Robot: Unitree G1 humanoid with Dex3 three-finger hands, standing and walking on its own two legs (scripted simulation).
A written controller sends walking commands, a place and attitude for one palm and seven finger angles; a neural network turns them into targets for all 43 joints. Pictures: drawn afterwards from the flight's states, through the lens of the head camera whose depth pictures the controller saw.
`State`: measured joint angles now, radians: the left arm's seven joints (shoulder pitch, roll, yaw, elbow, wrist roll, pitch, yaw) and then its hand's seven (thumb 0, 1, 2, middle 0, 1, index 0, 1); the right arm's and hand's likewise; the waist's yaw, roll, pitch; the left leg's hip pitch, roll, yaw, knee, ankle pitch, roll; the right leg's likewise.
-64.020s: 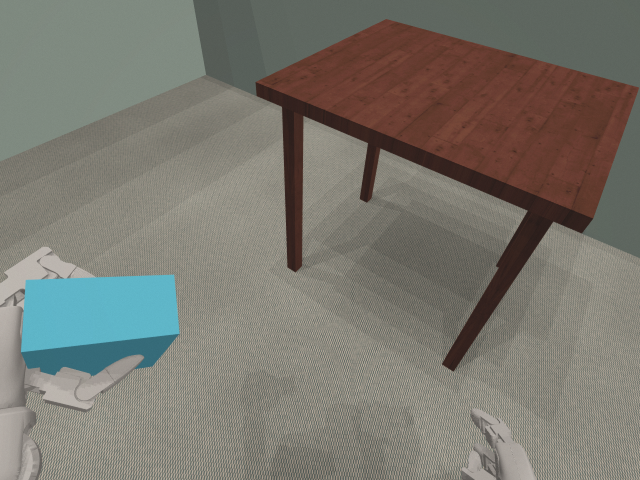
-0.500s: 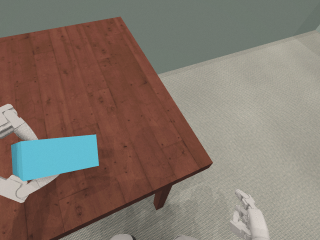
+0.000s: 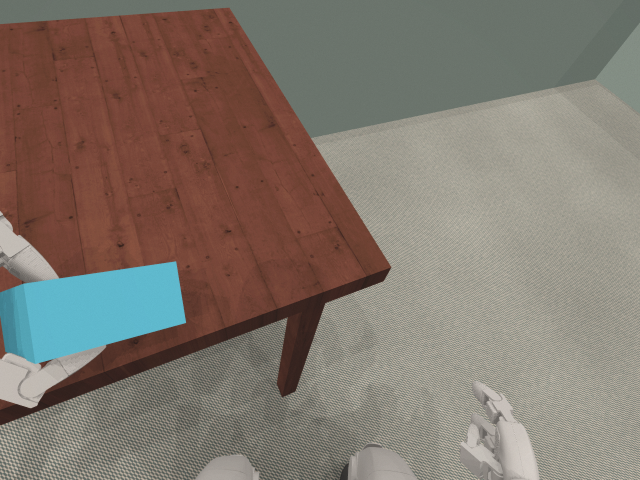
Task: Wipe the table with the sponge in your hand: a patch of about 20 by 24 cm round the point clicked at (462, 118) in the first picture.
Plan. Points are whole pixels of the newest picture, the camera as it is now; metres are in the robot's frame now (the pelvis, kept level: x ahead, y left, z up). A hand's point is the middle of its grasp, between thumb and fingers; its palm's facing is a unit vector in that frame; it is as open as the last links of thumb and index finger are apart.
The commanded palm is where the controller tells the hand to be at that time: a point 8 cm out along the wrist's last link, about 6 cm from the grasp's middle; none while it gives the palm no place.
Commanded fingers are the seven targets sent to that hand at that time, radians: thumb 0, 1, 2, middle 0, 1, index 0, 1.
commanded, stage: come to a stop and stand still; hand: left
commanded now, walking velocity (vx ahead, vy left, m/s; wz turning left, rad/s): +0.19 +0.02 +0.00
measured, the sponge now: (108, 303) +0.25 +0.22 +0.11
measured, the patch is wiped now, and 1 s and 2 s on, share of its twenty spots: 0.95 0.95 0.95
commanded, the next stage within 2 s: look again from close up in 0.76 s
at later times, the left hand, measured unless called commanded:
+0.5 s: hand out of the picture +0.16 +0.27 +0.20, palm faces +0.42 -0.82 -0.39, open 9.2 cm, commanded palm +0.11 +0.31 +0.20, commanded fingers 0.00 0.10 1.30 -1.20 -1.60 -1.20 -1.60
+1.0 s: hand out of the picture +0.19 +0.32 +0.26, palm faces +0.57 -0.69 -0.45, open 9.2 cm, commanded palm +0.10 +0.30 +0.20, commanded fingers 0.00 0.10 1.30 -1.20 -1.60 -1.20 -1.60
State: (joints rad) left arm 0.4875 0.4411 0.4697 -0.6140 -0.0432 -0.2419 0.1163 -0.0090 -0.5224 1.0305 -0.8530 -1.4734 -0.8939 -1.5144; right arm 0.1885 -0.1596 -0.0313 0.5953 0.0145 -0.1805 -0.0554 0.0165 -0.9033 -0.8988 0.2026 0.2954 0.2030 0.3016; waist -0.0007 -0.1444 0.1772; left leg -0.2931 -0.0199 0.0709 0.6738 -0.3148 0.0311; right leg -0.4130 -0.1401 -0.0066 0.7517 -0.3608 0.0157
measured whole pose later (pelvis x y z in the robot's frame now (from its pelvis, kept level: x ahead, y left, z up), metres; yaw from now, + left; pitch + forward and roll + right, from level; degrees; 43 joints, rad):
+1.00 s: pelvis -0.05 +0.02 +0.02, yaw +3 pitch -1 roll +0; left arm 0.10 0.57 0.55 -0.32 -0.04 -0.27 0.07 -0.01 -0.52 1.03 -0.86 -1.48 -0.90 -1.51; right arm 0.22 -0.19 0.01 0.63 0.01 -0.14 0.02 0.02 -0.90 -0.90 0.20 0.30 0.20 0.30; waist 0.04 -0.02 0.08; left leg -0.29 -0.06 0.01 0.54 -0.24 0.05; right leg -0.28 0.03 0.01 0.54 -0.24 -0.02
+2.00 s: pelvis -0.03 +0.04 +0.02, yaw +3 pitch -1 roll -1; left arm 0.40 0.36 0.35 -0.41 -0.03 -0.19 0.07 -0.01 -0.52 1.02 -0.86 -1.49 -0.91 -1.52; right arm 0.21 -0.18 0.04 0.57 0.01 -0.09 -0.02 0.02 -0.90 -0.90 0.20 0.30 0.20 0.30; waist 0.03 -0.02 0.03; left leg -0.20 -0.07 0.03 0.44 -0.22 0.09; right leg -0.18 0.01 0.03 0.41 -0.21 0.02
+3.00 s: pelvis -0.01 +0.04 +0.03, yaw +2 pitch +0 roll -2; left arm 0.40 0.38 0.36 -0.48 -0.04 -0.21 0.08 -0.01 -0.53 1.00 -0.89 -1.51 -0.92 -1.55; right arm 0.17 -0.19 0.03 0.57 0.01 -0.10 -0.02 0.02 -0.90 -0.90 0.20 0.30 0.20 0.30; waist 0.04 -0.04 0.04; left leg -0.21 -0.05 0.02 0.46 -0.26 0.08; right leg -0.18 0.03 0.03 0.40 -0.22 0.00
